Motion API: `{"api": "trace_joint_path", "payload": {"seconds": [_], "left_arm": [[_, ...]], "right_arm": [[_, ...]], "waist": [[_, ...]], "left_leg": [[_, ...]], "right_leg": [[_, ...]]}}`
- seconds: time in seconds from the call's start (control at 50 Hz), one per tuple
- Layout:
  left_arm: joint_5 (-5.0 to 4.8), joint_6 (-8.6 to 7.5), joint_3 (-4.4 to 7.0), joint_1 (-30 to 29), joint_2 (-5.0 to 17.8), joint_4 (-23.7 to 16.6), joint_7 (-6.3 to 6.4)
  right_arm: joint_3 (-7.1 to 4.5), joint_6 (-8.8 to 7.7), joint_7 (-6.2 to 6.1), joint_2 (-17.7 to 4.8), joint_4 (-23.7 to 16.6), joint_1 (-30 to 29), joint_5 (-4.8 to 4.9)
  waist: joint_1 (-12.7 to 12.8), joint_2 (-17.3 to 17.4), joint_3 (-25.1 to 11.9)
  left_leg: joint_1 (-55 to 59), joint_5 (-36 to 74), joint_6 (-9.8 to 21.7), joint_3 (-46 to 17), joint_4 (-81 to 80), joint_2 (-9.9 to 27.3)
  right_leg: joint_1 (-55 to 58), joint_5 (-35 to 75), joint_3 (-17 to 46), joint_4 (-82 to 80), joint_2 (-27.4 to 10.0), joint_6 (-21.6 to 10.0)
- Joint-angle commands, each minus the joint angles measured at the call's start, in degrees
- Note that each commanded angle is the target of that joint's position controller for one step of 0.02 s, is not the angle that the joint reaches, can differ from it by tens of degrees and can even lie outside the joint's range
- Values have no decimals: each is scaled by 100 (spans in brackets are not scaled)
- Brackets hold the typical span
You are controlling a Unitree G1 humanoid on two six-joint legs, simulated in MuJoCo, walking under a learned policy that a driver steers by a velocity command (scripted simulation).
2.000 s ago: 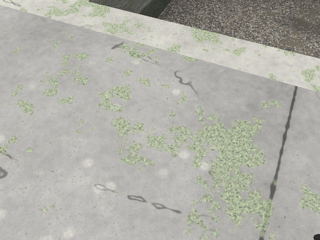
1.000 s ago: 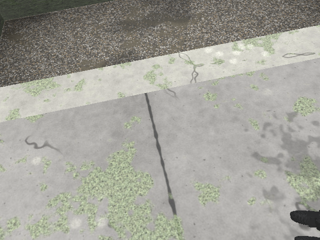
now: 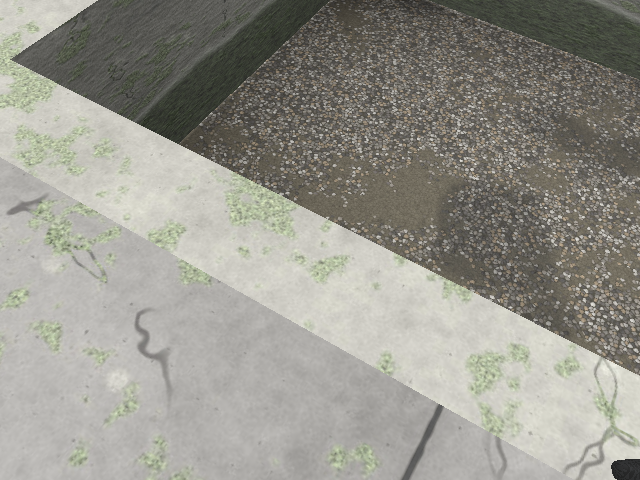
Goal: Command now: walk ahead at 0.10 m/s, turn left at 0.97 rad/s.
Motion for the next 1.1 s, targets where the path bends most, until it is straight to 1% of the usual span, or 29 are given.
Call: {"api": "trace_joint_path", "payload": {"seconds": [0.02, 0.04, 0.06, 0.08, 0.1, 0.12, 0.14, 0.18, 0.26, 0.34, 0.4, 0.44, 0.46, 0.48, 0.52, 0.56, 0.68, 0.76, 0.84, 0.88, 0.9, 0.92, 0.94, 0.96, 0.98, 1.0, 1.02, 1.06, 1.1], "left_arm": [[-119, -32, 225, -571, 864, -458, -65], [-120, 3, 201, -404, 715, -400, -86], [23, 32, 143, -106, 540, -465, -108], [238, 45, 16, 27, 294, -775, -101], [226, 76, 84, -372, 650, -709, -77], [104, 78, 91, -576, 664, -788, -48], [148, 75, 97, -504, 621, -705, 19], [228, 95, 117, -454, 651, -645, 63], [74, -24, 40, -419, 415, -631, -111], [6, -193, 18, -526, 349, -724, -193], [-72, -280, 66, -56, 331, -661, -178], [-71, -292, 211, 1209, 549, -309, -120], [80, -285, 174, 1536, 705, -331, -105], [323, -314, 243, 1017, 1199, -489, -156], [163, -334, 98, 648, 609, -565, -77], [138, -352, -5, 868, 429, -518, -40], [230, -417, -128, 1724, 253, -141, 28], [112, -332, -219, 2166, 218, 200, 43], [-22, -196, -235, 2386, 403, 488, 50], [-18, -169, -179, 2431, 698, 601, 63], [24, -154, -163, 2442, 819, 689, 83], [60, -125, -158, 2263, 885, 721, 112], [139, -180, -205, 2081, 783, 556, 156], [182, -330, -504, 2649, -481, 201, 93], [-100, -555, -418, 2220, 4, 209, 80], [-388, -581, -268, 1334, 291, -97, 84], [-359, -592, -320, 985, 108, -219, 88], [-198, -429, -278, 1252, -95, -85, 39], [-245, -149, -260, 1536, -262, 76, -41]], "right_arm": [[-246, 24, 71, -542, -313, 441, 4], [-357, 5, 7, -723, -197, 865, -25], [-585, -35, -136, -1478, -189, 1349, -18], [-571, -133, -154, -1913, -454, 997, -211], [-456, -293, -63, -1428, -539, 905, -203], [-389, -398, -59, -1283, -472, 773, -158], [-368, -411, -100, -1146, -438, 545, -51], [-292, -320, -234, -996, -585, 30, -61], [-285, -352, -308, -1017, -529, 241, 2], [-258, -402, -292, -983, -430, 357, 36], [-143, -363, -281, -706, -535, 56, 51], [0, -360, -295, -235, -634, -125, 47], [174, -387, -273, 368, -601, 241, -7], [150, -508, -212, 103, -1048, 225, 215], [11, -545, -218, -413, -702, 137, 112], [59, -583, -186, -192, -508, 281, 28], [126, -759, -116, 61, -456, -234, 91], [247, -857, 92, 285, -596, -946, 37], [342, -960, 316, 460, -736, -1420, 123], [246, -946, 299, 218, -733, -1192, 59], [109, -910, 249, -69, -651, -590, 78], [-78, -846, 160, -386, -291, 742, 133], [-236, -736, 46, -722, 152, 2076, 150], [-285, -766, -15, -1365, 386, 2328, -22], [-157, -871, -9, -795, 415, 2655, -89], [-39, -950, 2, -413, 553, 2312, -145], [-13, -999, 18, -316, 622, 2012, -149], [80, -1098, 38, 153, 721, 1298, -299], [111, -1166, 56, 451, 853, 1000, -216]], "waist": [[-478, -375, -966], [-660, -67, -1120], [-748, 1376, -1158], [-341, 2180, -1796], [-698, 1030, -1981], [-570, 780, -1578], [-397, 394, -1296], [-175, 563, -1199], [-298, 747, -1436], [-338, 932, -1136], [15, 951, -908], [570, 303, -1043], [383, -644, -1246], [-53, -1658, -635], [-49, -875, -23], [-95, -507, -30], [93, -552, 116], [294, -634, 293], [280, -754, 495], [-47, -1197, 52], [-499, -1422, -451], [-1297, -1423, -1144], [-1919, -1071, -1810], [-1046, 1315, -2747], [-1357, 1274, -3452], [-1322, 898, -2070], [-1118, 426, -1329], [-423, 407, -793], [-155, 582, -527]], "left_leg": [[1251, 131, 328, 259, -754, -228], [1981, 524, 552, 222, -1155, -439], [3090, 3271, 1135, -1441, -1763, 403], [3749, 2971, 2436, -3858, -1969, 1568], [3389, 2062, 2310, -3665, -2282, 1494], [2983, 1412, 1996, -3232, -2389, 1249], [2695, 875, 1661, -2901, -2405, 932], [1975, 1039, 1427, -2469, -2352, 557], [1647, -2103, 1456, -2885, -2810, 257], [1235, -2444, 1391, -3228, -2678, 176], [311, -2568, 1145, -3306, -2320, -18], [-1138, -2833, 531, -2454, -673, -650], [-1574, -2546, 291, -1569, 1458, -1143], [-2838, -1806, 283, -1525, 2058, -727], [-3168, -890, 166, -1293, 2902, -360], [-2748, -336, 151, -1242, 3017, -313], [-2855, 707, 19, -1177, 2506, -378], [-2491, 1053, 31, -381, 1256, -103], [-1702, 574, 334, 105, -8, -140], [-461, 41, 573, 475, -319, -588], [530, -52, 737, 544, -346, -784], [2259, 184, 928, 590, -630, -951], [4491, -3, 1004, -281, -426, -383], [6116, -2642, 1565, -3471, -1309, 1224], [5961, -3922, 1575, -5117, -2474, 1593], [5129, -3202, 1326, -4353, -2721, 1514], [4168, -2329, 1255, -3516, -2733, 1390], [2689, -1426, 1053, -2205, -2876, 951], [2084, -720, 932, -1334, -3210, 815]], "right_leg": [[165, 2498, 461, 205, -1395, -717], [-135, 2492, 247, 1096, -1128, -464], [-1451, 329, -16, 2881, -468, 67], [-3038, -2649, 908, 4416, 427, 379], [-3129, -2379, 1873, 4747, 316, 280], [-3161, -1860, 1966, 4598, 260, 120], [-3136, -1421, 2017, 4213, 148, 79], [-2565, -847, 1996, 3721, 214, 172], [-1929, -413, 1953, 2342, 509, 282], [-1370, -576, 2027, 1477, 633, 214], [-202, -62, 1975, 675, 561, 145], [1663, -50, 2344, -124, -111, -59], [1942, -1406, 3658, -350, -1284, -291], [1227, -3514, 5852, -1366, -2078, -906], [914, -3137, 4956, -1342, -1721, -900], [560, -2333, 3979, -1353, -1253, -783], [752, -855, 2729, -1721, -1112, -1039], [992, 166, 2020, -2032, -1201, -1033], [1440, 1654, 1477, -2127, -1372, -985], [1570, 4837, 1148, -1387, -1424, -930], [1538, 6348, 1090, -620, -1516, -882], [998, 7033, 907, 703, -1392, -756], [-650, 5561, 1065, 2491, -1129, -581], [-2659, -590, 1492, 4825, 33, -341], [-3007, -1273, 2631, 5569, 230, -515], [-3719, -940, 2446, 5865, 12, -532], [-3772, -542, 2313, 5663, -239, -560], [-3139, 243, 2359, 5236, -661, -543], [-2868, 452, 2317, 5100, -814, -473]]}}
Velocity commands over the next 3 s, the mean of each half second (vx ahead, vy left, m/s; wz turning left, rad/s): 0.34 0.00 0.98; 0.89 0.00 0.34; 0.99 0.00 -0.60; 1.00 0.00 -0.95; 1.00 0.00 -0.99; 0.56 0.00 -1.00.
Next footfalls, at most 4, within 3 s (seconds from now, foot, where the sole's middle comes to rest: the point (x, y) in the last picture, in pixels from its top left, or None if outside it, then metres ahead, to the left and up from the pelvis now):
0.04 left None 0.14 0.11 -0.77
0.44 right None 0.21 -0.12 -0.77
0.94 left None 0.37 0.37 -0.77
1.42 right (119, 284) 0.82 0.50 -0.77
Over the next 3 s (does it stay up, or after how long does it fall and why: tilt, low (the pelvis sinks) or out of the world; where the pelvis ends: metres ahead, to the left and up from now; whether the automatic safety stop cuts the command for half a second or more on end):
stays up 1.12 0.66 -0.01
